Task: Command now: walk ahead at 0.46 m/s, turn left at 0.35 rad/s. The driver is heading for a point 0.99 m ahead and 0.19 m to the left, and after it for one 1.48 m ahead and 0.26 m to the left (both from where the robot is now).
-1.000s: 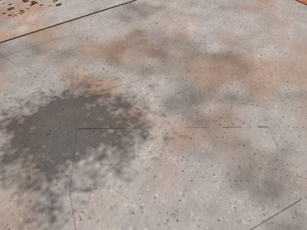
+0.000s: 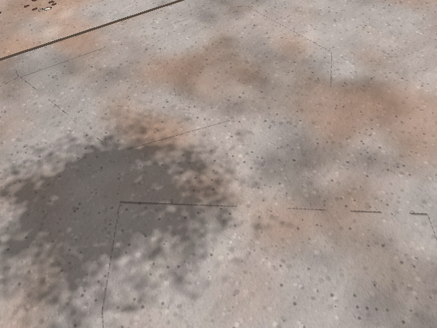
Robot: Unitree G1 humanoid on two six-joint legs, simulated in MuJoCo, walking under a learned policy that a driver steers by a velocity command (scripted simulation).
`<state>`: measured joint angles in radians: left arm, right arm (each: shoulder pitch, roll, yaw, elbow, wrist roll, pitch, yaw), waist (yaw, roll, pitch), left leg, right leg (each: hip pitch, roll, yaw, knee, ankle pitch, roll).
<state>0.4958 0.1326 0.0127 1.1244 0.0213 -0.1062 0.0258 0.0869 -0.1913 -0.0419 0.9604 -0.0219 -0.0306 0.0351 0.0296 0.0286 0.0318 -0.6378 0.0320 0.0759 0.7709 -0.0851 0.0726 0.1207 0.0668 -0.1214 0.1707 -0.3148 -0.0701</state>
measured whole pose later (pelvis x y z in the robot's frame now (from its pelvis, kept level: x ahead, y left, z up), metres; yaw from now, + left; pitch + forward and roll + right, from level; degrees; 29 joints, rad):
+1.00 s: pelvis +0.58 +0.07 +0.01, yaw +21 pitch +1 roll -1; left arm 0.42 0.21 0.04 0.97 0.01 -0.09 -0.01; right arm 0.16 -0.24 -0.05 0.85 -0.04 -0.04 0.04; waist 0.03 0.05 0.03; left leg -0.62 0.08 -0.01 0.91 -0.15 0.03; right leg -0.06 0.08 -0.05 0.23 -0.19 -0.08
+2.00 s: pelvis +1.08 +0.23 +0.00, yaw -3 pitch +0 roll +0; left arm 0.31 0.26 0.08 0.92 0.00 -0.04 0.00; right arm 0.17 -0.24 -0.05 0.81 -0.04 -0.05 0.01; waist 0.01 0.02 0.05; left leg -0.58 0.13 -0.04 1.09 -0.28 -0.03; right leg -0.16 0.15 0.00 0.35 -0.19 -0.15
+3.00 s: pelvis +1.40 +0.25 +0.01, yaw -7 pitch -2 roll +0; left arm 0.23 0.18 0.00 1.06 0.00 -0.02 0.04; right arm 0.29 -0.19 0.00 1.04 -0.01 -0.01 -0.03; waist -0.01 0.01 0.02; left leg -0.11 -0.02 0.05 0.37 -0.23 0.03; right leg -0.17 0.02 -0.01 0.39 -0.19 -0.03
